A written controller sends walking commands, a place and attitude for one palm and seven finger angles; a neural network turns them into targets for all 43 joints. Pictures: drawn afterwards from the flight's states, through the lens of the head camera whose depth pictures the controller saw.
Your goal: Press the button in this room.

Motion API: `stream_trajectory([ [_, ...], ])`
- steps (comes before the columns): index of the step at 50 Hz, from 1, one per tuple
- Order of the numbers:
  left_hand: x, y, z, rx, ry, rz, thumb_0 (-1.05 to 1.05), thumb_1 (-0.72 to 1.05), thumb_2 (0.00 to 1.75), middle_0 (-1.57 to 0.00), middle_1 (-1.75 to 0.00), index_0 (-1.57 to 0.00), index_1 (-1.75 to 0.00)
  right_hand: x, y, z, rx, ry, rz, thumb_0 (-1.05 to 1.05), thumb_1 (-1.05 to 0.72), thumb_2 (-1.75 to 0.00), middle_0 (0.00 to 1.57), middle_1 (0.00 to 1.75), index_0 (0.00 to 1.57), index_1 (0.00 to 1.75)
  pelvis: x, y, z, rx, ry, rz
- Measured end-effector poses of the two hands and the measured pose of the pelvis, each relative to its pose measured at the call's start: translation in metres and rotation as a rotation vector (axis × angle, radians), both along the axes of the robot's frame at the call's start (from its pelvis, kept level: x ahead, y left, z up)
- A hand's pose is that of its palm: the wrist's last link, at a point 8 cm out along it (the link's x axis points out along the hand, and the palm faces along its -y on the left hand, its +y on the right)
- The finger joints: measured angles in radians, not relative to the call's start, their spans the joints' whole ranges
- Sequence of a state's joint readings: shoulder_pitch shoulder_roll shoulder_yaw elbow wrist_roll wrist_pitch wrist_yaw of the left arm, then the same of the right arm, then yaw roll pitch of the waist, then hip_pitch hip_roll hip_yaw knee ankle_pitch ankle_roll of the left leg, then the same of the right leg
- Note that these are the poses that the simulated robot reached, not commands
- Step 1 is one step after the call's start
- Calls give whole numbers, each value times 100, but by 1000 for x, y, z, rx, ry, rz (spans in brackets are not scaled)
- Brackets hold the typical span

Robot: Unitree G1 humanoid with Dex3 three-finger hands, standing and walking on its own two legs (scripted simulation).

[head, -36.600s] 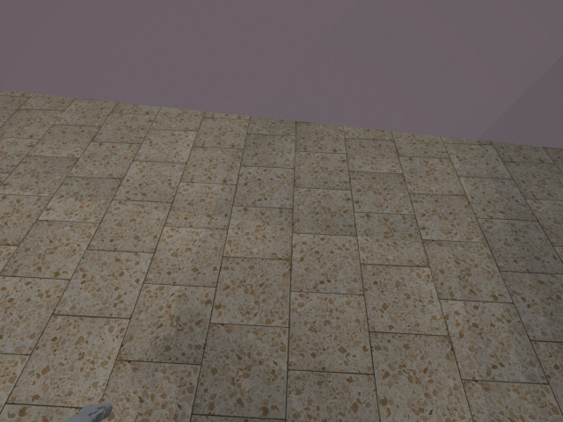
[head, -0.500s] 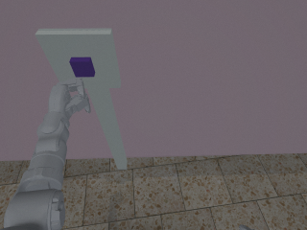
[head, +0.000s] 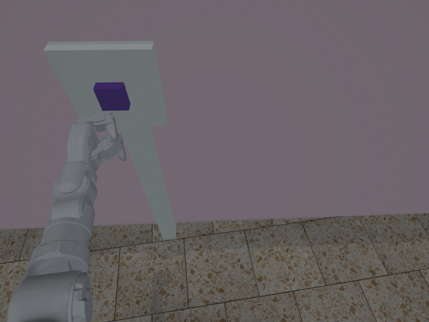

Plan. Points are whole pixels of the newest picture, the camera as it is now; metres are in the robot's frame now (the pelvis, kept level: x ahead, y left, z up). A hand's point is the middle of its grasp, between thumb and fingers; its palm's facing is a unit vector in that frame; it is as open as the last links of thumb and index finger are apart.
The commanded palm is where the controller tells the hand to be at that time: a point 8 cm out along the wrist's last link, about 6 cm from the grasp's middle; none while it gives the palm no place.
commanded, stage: aim a knuckle at the button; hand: left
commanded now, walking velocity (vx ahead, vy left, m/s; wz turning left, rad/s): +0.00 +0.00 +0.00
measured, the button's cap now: (113, 95) +0.52 +0.20 +0.13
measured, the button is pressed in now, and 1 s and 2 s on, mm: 0 4 13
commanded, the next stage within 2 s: press the button with the knuckle in 0.24 s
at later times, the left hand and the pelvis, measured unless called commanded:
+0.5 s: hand (121, 141) +0.42 +0.18 +0.10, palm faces +0.05 -1.00 -0.02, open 3.1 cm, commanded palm +0.40 +0.23 +0.10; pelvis -0.01 -0.01 +0.00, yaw +1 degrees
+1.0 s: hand (126, 124) +0.47 +0.18 +0.10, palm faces +0.04 -1.00 -0.02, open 2.9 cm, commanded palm +0.45 +0.23 +0.10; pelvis -0.01 -0.01 -0.01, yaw +0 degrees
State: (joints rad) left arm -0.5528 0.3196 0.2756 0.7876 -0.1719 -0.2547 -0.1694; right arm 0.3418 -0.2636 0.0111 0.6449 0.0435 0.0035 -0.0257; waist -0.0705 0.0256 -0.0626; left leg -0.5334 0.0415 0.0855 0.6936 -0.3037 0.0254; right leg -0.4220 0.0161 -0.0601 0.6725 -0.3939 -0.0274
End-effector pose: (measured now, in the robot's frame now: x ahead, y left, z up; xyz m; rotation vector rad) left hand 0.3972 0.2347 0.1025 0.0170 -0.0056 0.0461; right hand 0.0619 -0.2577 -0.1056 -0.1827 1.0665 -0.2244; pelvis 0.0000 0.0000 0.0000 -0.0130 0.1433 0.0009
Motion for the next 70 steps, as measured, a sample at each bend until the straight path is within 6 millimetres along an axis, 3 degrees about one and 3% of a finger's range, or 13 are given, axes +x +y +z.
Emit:
stream_trajectory([
  [8, -3, -3, 1, -2, 9, 1, 2, 90, 90, -130, -150, -130, -150, 28, 2, 5, -2, -75, 45, 1, -90, -90, 20, 30, 20, 30, -4, -2, -1, 0, -7, 13],
  [15, -5, -3, 3, -3, 3, 3, 2, 90, 90, -130, -150, -130, -150, 29, 0, 7, -3, -89, 50, 1, -90, -90, 20, 30, 20, 30, -5, -4, -1, 1, -11, 11],
  [23, -2, -4, 2, 6, 10, 1, 2, 90, 90, -130, -150, -130, -150, 12, -5, 1, -10, -34, 40, 1, -90, -90, 20, 30, 20, 30, -8, -5, -2, -1, -7, 19],
  [41, 39, -11, 6, -3, 16, 0, 2, 90, 90, -130, -150, -130, -150, -47, -14, -9, -14, 121, -44, 1, -90, -90, 20, 30, 20, 30, -6, -8, -6, 1, 42, -3],
  [60, 52, -4, 4, 4, 34, 2, -2, 81, 92, -130, -150, -130, -150, -49, -15, -11, -35, 146, -23, 1, -90, -90, 20, 30, 20, 30, -11, -7, -11, -12, 74, 16],
  [70, 55, -4, 5, 11, 39, 7, -2, 79, 94, -130, -150, -131, -150, -68, -14, -14, -40, 171, -18, 1, -90, -90, 20, 30, 20, 30, -20, -7, -16, -21, 89, 24],
])
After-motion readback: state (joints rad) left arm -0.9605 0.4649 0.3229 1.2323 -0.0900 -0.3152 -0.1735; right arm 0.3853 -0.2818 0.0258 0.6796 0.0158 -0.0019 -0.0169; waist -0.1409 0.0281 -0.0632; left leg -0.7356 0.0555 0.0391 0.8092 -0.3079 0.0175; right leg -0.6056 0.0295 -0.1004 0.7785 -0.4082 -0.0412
